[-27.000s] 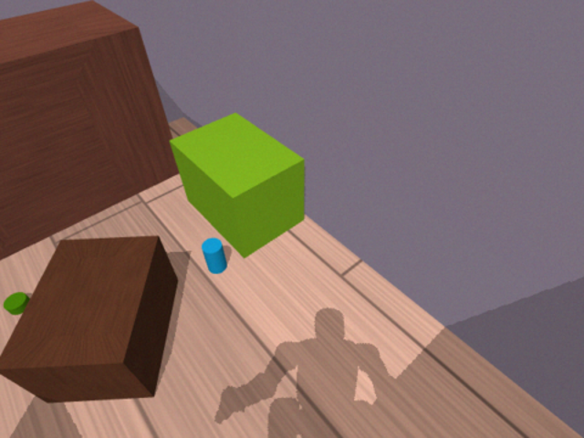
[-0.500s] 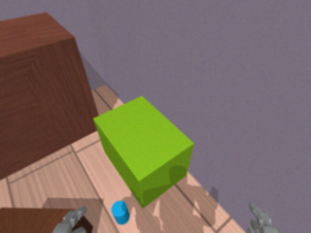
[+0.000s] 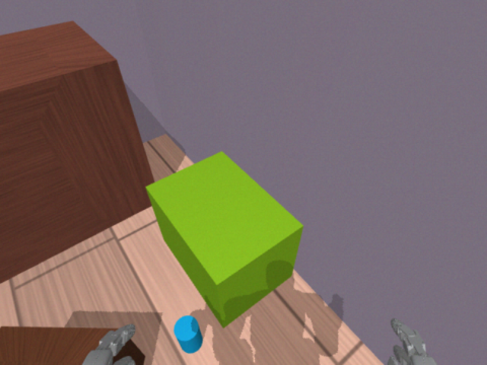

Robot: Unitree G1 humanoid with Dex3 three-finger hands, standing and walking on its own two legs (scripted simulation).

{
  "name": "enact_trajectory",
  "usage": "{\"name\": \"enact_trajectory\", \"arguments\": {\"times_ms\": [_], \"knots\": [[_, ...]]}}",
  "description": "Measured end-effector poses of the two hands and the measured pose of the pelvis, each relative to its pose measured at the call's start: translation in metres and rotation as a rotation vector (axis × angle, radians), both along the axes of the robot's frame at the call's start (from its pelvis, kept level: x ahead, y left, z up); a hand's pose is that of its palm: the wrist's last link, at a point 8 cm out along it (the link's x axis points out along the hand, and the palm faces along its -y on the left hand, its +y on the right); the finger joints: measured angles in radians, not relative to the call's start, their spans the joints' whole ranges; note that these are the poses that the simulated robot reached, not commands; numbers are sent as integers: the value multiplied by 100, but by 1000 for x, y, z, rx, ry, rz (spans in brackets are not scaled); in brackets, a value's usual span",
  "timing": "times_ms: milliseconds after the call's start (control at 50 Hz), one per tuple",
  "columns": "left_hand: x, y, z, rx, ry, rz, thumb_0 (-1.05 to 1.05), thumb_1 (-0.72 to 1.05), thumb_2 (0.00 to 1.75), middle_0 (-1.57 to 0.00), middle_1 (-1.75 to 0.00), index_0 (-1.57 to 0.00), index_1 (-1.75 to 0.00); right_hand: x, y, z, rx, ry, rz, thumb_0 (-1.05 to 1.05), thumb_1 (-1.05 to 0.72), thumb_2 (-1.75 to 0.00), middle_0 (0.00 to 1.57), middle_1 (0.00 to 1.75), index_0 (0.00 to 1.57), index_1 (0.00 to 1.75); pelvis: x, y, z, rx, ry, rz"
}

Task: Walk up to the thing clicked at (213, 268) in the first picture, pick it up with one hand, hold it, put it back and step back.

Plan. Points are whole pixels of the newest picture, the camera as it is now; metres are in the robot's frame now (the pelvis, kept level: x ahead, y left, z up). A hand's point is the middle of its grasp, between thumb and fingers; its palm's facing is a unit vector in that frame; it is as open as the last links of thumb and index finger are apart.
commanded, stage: home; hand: left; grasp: from above
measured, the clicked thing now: (189, 334) +0.42 +0.22 -0.64
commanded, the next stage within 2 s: stand in 0.06 s
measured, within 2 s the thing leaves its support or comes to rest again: neither
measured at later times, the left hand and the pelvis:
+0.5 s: hand out of the picture +0.08 +0.25 -0.11, palm faces +0.05 -0.94 -0.33, open 7.4 cm; pelvis -0.01 +0.01 +0.04, yaw +0 degrees
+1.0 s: hand out of the picture +0.01 +0.25 -0.10, palm faces +0.05 -0.94 -0.34, open 7.4 cm; pelvis -0.02 +0.01 +0.06, yaw +0 degrees
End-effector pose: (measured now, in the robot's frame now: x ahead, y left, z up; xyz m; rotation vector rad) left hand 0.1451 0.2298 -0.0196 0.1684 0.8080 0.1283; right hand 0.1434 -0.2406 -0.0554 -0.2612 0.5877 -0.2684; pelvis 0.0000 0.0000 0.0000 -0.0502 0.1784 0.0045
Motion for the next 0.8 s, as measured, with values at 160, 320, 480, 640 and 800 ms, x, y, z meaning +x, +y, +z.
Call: {"name": "enact_trajectory", "arguments": {"times_ms": [160, 320, 480, 640, 800], "knots": [[-2, 0, 0, 1, 2, -1, 1, 90, 90, -20, -30, -20, -30, -1, 0, 1, -1, -6, -1, 2, -90, -90, 20, 30, 20, 30, -2, 0, 0, 0, -2, -1], [-14, 33, -36, 125, 58, -8, 1, 90, 90, -20, -30, -20, -30, -23, -17, -20, -17, 354, 134, 1, -90, -90, 20, 30, 20, 30, -13, 1, 18, 47, -134, 0], [-69, 60, -55, 123, 267, 68, 1, 90, 90, -20, -30, -20, -30, -61, -29, -13, 0, 492, 38, 1, -91, -90, 20, 30, 20, 30, -10, 9, 35, 44, -189, 0], [-114, 63, -56, 93, 414, 117, 1, 90, 90, -20, -30, -20, -30, -88, -18, -11, 34, 591, -2, 1, -91, -90, 20, 30, 20, 30, -10, 15, 52, 41, -230, 2], [-137, 63, -50, 97, 476, 134, 1, 90, 90, -20, -30, -20, -31, -96, -12, -11, 71, 611, -11, 1, -91, -90, 20, 30, 20, 30, -16, 15, 60, 50, -258, 3]]}}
